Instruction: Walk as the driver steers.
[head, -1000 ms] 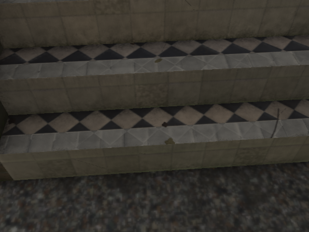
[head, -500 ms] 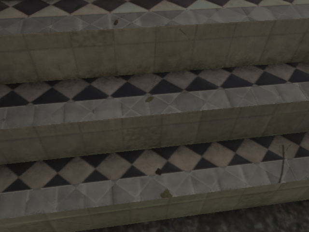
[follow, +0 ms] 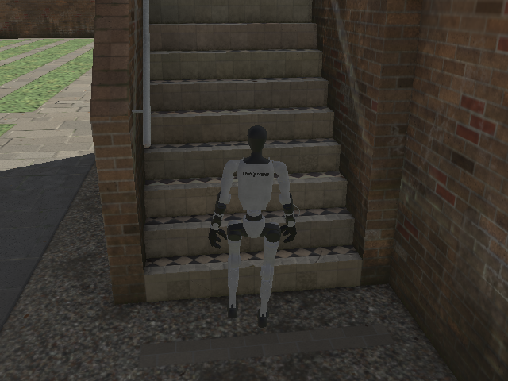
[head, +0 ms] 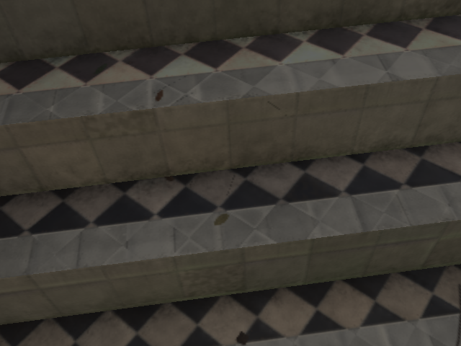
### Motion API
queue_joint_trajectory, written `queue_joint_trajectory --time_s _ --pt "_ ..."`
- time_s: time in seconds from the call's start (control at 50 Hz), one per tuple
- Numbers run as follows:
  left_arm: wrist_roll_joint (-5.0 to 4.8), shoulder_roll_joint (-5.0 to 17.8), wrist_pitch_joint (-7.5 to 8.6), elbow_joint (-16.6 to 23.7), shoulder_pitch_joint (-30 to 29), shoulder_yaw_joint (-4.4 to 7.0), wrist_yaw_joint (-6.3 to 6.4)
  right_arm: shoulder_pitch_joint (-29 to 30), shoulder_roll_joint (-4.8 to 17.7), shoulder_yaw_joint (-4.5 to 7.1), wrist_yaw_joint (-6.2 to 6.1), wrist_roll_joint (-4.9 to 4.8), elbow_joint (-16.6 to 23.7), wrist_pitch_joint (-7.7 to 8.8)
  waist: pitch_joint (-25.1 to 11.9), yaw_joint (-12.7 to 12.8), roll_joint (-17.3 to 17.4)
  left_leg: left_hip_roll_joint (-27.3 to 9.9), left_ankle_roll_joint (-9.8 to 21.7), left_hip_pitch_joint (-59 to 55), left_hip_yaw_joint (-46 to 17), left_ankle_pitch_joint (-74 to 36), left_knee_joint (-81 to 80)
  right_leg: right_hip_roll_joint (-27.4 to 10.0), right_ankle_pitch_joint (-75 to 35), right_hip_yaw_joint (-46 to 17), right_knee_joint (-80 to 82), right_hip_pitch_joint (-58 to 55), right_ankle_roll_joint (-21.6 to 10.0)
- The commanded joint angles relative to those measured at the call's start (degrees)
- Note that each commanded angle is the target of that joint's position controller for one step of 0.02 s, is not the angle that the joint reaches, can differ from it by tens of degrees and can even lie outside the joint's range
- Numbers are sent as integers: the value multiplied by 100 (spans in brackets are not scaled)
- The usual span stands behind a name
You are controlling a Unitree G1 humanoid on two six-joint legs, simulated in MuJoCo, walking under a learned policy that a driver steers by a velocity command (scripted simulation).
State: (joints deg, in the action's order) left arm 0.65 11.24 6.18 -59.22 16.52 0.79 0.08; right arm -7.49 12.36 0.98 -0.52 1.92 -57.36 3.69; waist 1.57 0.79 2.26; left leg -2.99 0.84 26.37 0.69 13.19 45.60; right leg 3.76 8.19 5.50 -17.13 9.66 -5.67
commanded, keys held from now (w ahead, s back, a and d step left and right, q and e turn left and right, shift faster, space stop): no key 1.00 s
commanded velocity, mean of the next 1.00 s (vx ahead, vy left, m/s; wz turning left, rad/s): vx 0.10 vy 0.00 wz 0.00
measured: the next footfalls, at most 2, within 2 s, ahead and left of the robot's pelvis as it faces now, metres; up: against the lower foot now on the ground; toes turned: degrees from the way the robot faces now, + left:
left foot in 0.12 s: +0.11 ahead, +0.12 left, +0.00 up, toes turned +0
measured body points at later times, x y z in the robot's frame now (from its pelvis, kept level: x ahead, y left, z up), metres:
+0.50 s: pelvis +0.06 +0.02 +0.00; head +0.07 +0.02 +0.45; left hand +0.08 +0.26 -0.16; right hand +0.11 -0.21 -0.15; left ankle +0.07 +0.12 -0.75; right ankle +0.01 -0.06 -0.75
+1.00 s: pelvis +0.04 +0.02 +0.00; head +0.05 +0.02 +0.45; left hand +0.07 +0.26 -0.16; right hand +0.12 -0.22 -0.15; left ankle +0.07 +0.12 -0.75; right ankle +0.01 -0.06 -0.75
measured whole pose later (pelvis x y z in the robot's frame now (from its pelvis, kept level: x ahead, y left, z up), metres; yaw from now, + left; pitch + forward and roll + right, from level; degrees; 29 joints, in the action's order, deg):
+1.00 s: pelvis +0.04 +0.02 +0.00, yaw +0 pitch -1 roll +0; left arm 0.8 11.4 0.5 -61.7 13.2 0.4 0.9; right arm -8.0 11.2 1.1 -2.0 0.9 -61.3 -0.1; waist 1.6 0.7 -0.4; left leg 1.1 2.1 12.1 3.1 8.6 21.3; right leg 1.8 13.8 4.8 -21.0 6.7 -3.1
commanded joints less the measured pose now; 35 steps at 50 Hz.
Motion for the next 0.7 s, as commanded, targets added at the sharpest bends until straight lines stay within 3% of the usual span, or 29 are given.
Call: queue_joint_trajectory --time_s 0.02,0.04,0.1,0.12,0.14,0.16,0.18,0.2,0.22,0.3,0.52,0.54,0.58,0.62,0.7 --pt "39 605 73 184 66 36 89 -434 16 -86 -99 -83 -19 -8 -631 -136 -842 154 -103 -1135 192 -208 -793 -1449 -3861 -524 128 87 -352" --pt "82 504 47 146 165 3 111 -739 -5 -103 -176 -127 -174 -34 -713 -153 -1062 229 -85 -1386 276 -160 -815 -1415 -3802 -525 -9 102 -426" --pt "-1 456 -61 179 -62 -60 137 -751 38 -165 -257 -73 -235 -16 -433 -287 -578 140 13 -2057 172 -829 -2231 -1356 -2347 -777 -235 427 -216" --pt "3 468 -89 158 91 -59 142 -823 222 -149 -271 -13 -257 3 -311 -212 -354 -184 54 -2305 -163 -1168 -2470 -1266 -1730 -826 -353 558 -77" --pt "10 394 -105 162 370 -59 122 -859 459 -140 -259 10 -222 17 -196 18 90 -687 163 -2562 -609 -2843 -2357 -1045 -941 -707 -568 776 56" --pt "-11 -14 -172 -111 1101 -166 129 -494 433 -159 -230 -79 -207 -9 -306 415 612 -886 453 -2186 -717 -3084 -2247 -915 335 -705 -74 363 186" --pt "79 190 -221 -179 849 -155 154 -164 260 -168 -173 -120 -68 -18 2 272 395 -694 356 -1813 -690 -2161 -2378 -889 449 -688 125 184 268" --pt "105 434 -251 -133 518 -89 159 -227 173 -185 -147 -132 -55 -12 140 108 192 -530 226 -1763 -595 -1644 -2513 -881 210 -708 83 189 281" --pt "78 479 -273 -39 238 -89 137 -218 161 -200 -156 -149 -82 -33 111 70 224 -485 150 -1736 -570 -1658 -2569 -944 -157 -758 87 0 266" --pt "10 311 -298 -137 240 -109 156 -512 253 -155 -227 -174 -218 -61 -32 41 -65 -463 129 -2024 -568 -1803 -2609 -1031 -632 -747 94 -243 301" --pt "5 379 -405 -235 139 -154 232 -602 301 -128 -240 -173 -329 -139 -34 16 -256 -477 149 -2192 -549 -1974 -2751 -1114 -880 -742 131 -449 332" --pt "-90 905 -505 -134 -117 29 99 -165 879 91 -130 -193 -171 -194 227 73 -327 -116 199 -1932 -369 -2049 -2513 -813 -1087 -588 -82 -162 348" --pt "-34 678 -583 -128 -5 9 66 -301 603 76 -104 -163 -183 -237 -184 55 -361 -141 261 -2087 -321 -2047 -2475 -823 -1084 -565 -117 -190 339" --pt "-39 536 -628 -120 -30 -3 83 -317 430 68 -113 -169 -200 -274 -196 32 -302 -151 262 -2053 -315 -1966 -2469 -833 -1015 -580 -117 -146 336" --pt "-13 582 -627 -70 -166 20 108 -238 450 87 -155 -122 -183 -319 -197 -5 -199 -168 237 -1995 -338 -1525 -2519 -852 -597 -606 -76 -10 316"
Keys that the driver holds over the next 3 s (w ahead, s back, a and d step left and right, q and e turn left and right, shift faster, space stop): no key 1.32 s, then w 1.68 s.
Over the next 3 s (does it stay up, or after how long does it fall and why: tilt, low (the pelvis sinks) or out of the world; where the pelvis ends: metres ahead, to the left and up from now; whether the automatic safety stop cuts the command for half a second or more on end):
stays up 0.07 -0.01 0.00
